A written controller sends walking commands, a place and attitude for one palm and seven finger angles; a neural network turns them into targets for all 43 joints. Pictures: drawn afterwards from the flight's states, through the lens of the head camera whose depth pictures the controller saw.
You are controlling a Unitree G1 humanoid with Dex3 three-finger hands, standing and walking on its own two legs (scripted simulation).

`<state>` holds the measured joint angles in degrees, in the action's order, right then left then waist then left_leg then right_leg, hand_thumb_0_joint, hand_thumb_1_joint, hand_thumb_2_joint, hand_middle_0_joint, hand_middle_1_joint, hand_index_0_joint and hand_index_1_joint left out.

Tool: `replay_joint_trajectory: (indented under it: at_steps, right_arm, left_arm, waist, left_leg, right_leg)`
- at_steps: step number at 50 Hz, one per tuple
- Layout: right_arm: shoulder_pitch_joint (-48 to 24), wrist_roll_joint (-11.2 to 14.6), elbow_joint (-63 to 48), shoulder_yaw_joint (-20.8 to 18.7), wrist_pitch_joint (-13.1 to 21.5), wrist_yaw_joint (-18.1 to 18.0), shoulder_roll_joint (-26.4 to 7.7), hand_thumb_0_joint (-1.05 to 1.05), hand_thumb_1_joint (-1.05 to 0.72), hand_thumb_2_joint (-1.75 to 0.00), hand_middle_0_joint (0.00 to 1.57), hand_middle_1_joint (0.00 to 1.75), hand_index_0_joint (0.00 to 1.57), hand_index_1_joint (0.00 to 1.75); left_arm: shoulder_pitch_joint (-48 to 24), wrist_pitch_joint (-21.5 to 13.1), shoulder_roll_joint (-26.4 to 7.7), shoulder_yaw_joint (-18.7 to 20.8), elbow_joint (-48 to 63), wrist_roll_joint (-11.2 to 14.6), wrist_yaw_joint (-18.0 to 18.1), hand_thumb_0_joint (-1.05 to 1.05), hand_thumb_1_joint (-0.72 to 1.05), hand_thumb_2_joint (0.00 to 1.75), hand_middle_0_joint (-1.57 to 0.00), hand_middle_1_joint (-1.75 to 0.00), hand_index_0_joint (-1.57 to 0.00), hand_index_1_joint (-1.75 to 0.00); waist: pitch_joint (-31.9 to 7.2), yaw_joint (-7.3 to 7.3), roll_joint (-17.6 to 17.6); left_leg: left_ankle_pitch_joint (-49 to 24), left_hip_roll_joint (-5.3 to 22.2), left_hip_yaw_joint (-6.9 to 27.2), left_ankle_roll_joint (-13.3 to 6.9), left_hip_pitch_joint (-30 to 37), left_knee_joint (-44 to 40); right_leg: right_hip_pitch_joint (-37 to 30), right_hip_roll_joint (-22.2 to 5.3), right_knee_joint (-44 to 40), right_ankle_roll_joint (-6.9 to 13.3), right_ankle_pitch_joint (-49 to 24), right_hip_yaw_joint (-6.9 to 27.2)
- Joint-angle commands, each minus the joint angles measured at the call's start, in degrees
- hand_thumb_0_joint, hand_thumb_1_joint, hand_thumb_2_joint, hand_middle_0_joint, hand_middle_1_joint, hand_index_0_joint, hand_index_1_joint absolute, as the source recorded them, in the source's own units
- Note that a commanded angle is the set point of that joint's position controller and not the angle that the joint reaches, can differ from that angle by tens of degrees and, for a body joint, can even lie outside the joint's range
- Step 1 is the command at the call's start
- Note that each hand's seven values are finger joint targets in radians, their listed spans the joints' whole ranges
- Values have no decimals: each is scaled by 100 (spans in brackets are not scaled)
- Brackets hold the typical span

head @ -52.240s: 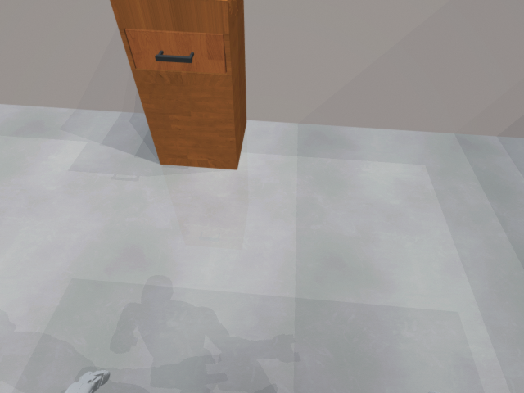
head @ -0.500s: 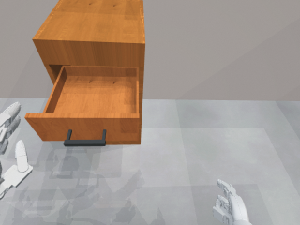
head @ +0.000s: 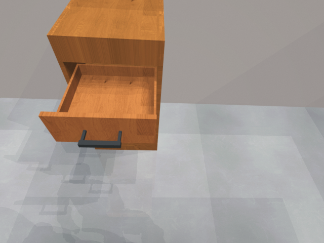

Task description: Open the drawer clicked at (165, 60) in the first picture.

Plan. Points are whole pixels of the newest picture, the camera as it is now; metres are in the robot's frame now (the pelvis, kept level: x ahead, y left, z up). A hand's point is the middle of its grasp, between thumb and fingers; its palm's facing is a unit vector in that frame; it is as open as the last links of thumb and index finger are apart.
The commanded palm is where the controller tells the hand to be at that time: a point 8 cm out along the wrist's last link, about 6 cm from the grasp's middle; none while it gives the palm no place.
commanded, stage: let the arm hang, fingers relaxed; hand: left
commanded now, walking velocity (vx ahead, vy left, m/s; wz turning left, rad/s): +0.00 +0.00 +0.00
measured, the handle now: (101, 138) +0.45 +0.24 -0.13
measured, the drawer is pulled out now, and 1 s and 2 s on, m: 0.29 0.29 0.29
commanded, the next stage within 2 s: look to check the result in 0.64 s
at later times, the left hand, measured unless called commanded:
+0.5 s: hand out of the picture +0.00 +0.15 -0.18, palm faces -0.01 -0.98 -0.18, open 7.3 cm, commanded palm none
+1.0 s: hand out of the picture +0.02 +0.14 -0.17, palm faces +0.00 -0.98 -0.19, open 7.4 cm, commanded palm none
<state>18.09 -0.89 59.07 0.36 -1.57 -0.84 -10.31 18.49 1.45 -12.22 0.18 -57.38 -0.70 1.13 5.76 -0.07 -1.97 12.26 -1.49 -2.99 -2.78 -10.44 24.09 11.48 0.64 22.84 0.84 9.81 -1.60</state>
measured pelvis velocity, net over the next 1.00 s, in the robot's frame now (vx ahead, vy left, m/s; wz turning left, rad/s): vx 0.02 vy -0.02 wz -0.03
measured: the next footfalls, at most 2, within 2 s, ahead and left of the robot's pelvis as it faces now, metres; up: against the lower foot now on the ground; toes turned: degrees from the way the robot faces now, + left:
none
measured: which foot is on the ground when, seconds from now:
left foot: down 0.00-1.00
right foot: down 0.00-1.00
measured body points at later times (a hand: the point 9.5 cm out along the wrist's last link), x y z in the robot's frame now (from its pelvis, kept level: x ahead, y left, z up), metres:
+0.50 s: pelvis +0.00 -0.01 +0.00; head +0.02 -0.01 +0.45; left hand +0.00 +0.21 -0.16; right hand -0.02 -0.21 -0.16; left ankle +0.01 +0.09 -0.74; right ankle +0.03 -0.11 -0.74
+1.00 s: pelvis +0.02 -0.02 +0.00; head +0.05 -0.02 +0.45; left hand +0.02 +0.19 -0.16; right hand +0.00 -0.23 -0.16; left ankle +0.01 +0.09 -0.74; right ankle +0.03 -0.11 -0.74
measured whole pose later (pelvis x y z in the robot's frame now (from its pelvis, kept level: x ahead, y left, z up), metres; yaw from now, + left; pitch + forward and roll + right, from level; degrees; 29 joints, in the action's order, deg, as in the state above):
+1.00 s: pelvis +0.02 -0.02 +0.00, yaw -1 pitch -2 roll +0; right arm 16.9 -0.6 64.8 -0.6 0.4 -2.2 -6.5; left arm 16.2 -1.0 -7.3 0.0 -64.9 -0.3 2.6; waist 4.2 -1.0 0.0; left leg 13.0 -0.1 -3.8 -1.0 -6.7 21.3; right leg 9.3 2.2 22.2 2.5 11.4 -0.6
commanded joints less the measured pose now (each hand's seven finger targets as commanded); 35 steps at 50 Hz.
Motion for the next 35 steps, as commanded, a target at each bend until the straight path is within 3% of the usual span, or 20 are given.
replay_joint_trajectory:
  at_steps: [1, 7, 20, 26, 28, 35]
  right_arm:
    - [156, 33, -164, -154, 155, -52, -624, 0, -90, -90, 20, 30, 20, 30]
    - [449, 44, 142, -144, 159, -80, -481, 0, -90, -90, 20, 30, 20, 30]
    - [529, 29, 405, -135, 183, -100, -185, 0, -90, -90, 20, 30, 20, 30]
    - [499, 33, 411, -143, 227, -119, -95, 0, -90, -90, 20, 30, 20, 30]
    - [487, 47, 399, -157, 230, -127, -103, 0, -90, -90, 20, 30, 20, 30]
    - [510, 47, 465, -155, 235, -143, -90, 0, -90, -90, 20, 30, 20, 30]
  left_arm:
    - [120, -170, -472, 68, -38, -9, 49, 0, 90, 90, -20, -30, -20, -30]
    - [223, -184, -342, 30, -400, -1, 105, 0, 90, 90, -20, -30, -20, -30]
    - [261, -198, -140, 41, -575, -15, 149, 0, 90, 90, -20, -30, -20, -30]
    - [248, -236, -94, 64, -585, -2, 150, 0, 90, 90, -20, -30, -20, -30]
    - [298, -252, -91, 72, -587, -5, 155, 0, 90, 90, -20, -30, -20, -30]
    - [221, -264, -83, 72, -616, 10, 161, 0, 90, 90, -20, -30, -20, -30]
  waist:
    - [-185, -14, 366]
    - [-35, -52, -47]
    - [260, -49, 134]
    - [-14, -42, 327]
    - [-74, -30, 174]
    - [-104, -63, 156]
  left_leg:
    - [718, 728, 871, 19, -296, -927]
    - [596, 739, 803, 7, -189, -917]
    - [572, 684, 691, 26, -239, -922]
    - [132, 673, 617, 48, -49, -809]
    - [-110, 691, 592, 49, 84, -715]
    - [-410, 701, 526, 70, 175, -666]
  right_leg:
    - [-234, -490, -459, 132, 243, 598]
    - [-50, -499, -480, 133, 308, 632]
    - [204, -472, -449, 126, 338, 666]
    - [29, -492, -421, 146, -31, 701]
    - [49, -492, -423, 148, -166, 687]
    - [-88, -536, -445, 157, -440, 696]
